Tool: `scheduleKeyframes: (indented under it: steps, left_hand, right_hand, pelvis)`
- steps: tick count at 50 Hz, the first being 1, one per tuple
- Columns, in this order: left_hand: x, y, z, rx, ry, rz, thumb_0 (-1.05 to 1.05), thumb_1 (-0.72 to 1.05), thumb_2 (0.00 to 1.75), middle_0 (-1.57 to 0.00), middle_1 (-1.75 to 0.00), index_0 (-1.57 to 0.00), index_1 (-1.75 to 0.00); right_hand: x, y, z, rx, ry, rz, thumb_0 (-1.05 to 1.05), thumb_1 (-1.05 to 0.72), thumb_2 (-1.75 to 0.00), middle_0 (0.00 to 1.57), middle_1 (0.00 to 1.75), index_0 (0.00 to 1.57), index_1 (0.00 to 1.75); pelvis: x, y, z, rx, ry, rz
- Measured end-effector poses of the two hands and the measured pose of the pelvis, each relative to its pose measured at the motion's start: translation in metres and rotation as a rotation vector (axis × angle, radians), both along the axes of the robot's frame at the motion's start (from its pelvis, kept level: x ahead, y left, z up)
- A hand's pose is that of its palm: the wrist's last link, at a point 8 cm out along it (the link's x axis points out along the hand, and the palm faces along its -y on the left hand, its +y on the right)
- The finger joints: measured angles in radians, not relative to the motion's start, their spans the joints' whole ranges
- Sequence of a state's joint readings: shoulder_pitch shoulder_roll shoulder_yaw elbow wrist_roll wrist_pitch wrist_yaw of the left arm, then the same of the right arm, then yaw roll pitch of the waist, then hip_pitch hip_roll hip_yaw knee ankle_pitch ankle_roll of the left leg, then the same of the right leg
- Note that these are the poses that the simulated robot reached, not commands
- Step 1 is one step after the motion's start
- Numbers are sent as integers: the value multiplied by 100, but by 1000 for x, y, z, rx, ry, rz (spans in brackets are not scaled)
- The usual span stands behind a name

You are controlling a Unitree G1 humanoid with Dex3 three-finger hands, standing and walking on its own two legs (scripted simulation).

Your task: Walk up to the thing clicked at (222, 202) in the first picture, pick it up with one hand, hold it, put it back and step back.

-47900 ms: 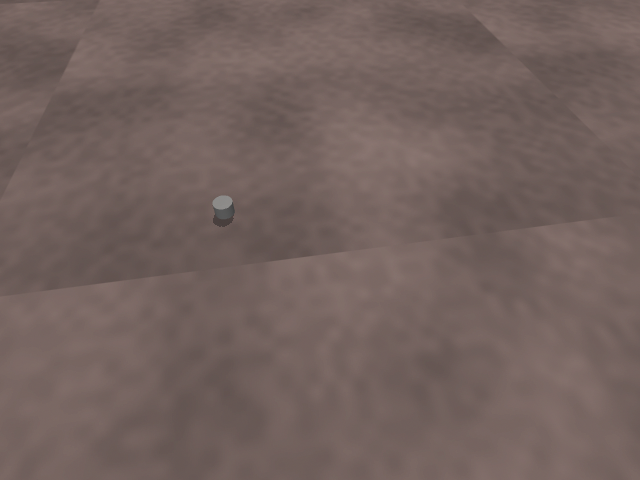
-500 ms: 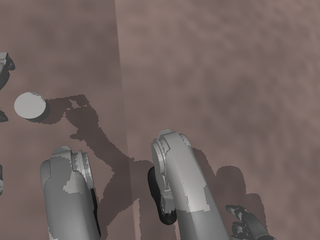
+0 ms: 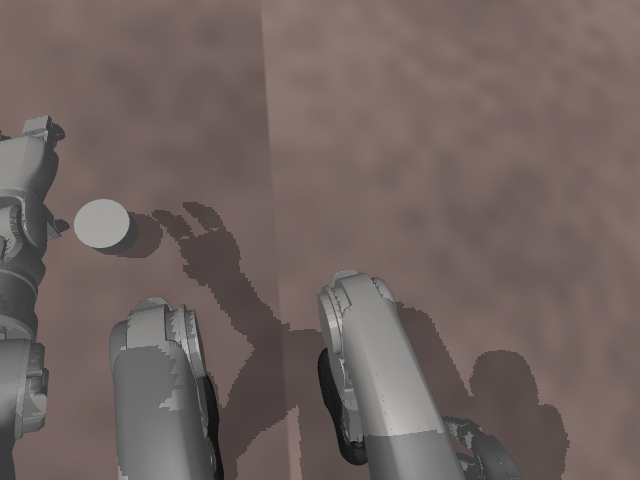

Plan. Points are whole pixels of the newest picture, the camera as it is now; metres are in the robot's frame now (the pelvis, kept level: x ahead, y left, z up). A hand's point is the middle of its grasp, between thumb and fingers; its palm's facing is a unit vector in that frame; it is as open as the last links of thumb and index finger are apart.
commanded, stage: home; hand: left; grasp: from above
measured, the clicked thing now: (108, 227) +0.48 +0.27 -0.33
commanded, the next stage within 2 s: none
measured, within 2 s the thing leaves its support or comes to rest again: neither
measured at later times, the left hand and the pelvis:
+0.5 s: hand out of the picture +0.28 +0.25 +0.08, palm faces -0.13 -0.82 -0.56, open 7.4 cm; pelvis +0.01 +0.00 +0.18, yaw +5 degrees
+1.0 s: hand out of the picture +0.23 +0.21 +0.29, palm faces +0.20 -0.96 -0.21, open 7.4 cm; pelvis +0.08 +0.01 +0.34, yaw +9 degrees
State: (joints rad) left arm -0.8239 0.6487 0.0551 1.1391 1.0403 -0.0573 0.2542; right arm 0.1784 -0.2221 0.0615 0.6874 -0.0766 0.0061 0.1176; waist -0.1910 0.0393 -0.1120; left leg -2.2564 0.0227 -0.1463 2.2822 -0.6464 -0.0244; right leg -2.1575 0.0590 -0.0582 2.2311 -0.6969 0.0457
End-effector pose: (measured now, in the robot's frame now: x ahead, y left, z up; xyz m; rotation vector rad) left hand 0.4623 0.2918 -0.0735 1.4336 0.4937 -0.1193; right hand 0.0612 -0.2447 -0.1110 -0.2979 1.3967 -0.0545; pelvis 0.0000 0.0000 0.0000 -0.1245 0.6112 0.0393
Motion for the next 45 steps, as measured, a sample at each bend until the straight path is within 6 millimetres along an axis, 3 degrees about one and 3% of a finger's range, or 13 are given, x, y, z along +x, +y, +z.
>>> scheduleKeyframes:
  steps: [6, 13, 19, 25, 35, 45]
  left_hand:
    - [-45, 5, 52, -160, 28, 100, 0, 25, 83, -21, -46, -21, -47]
    - [-109, 5, 106, -380, 30, 219, 0, 67, 87, -21, -34, -21, -34]
    - [-157, 2, 151, -532, 20, 359, 0, 82, 89, -21, -31, -22, -31]
    - [-191, -6, 195, -684, 24, 507, 0, 87, 90, -21, -30, -22, -30]
    - [-225, -22, 275, -904, 34, 734, 1, 90, 90, -21, -30, -21, -30]
    - [-246, -31, 354, -1042, 22, 869, 1, 90, 90, -21, -30, -21, -29]
  right_hand:
    - [33, -5, 38, 10, -77, -1, 0, -90, -90, 20, 29, 21, 30]
    - [85, -10, 99, -25, -227, 47, 0, -91, -90, 20, 29, 21, 30]
    - [131, -1, 156, -34, -388, 87, 0, -91, -90, 20, 29, 20, 30]
    - [165, 18, 210, -4, -528, 101, 0, -91, -90, 20, 29, 21, 30]
    - [184, 43, 290, 36, -626, 77, 0, -90, -90, 20, 30, 21, 30]
    - [180, 41, 357, -9, -671, 27, 1, -90, -90, 20, 30, 21, 30]
  pelvis:
    - [2, 0, 44, 13, 2, 13]
    - [2, 0, 96, 23, -37, 33]
    - [5, 0, 141, 33, -83, 55]
    - [13, 0, 184, 44, -132, 73]
    - [39, 2, 258, 66, -223, 96]
    - [71, 7, 320, 86, -324, 114]
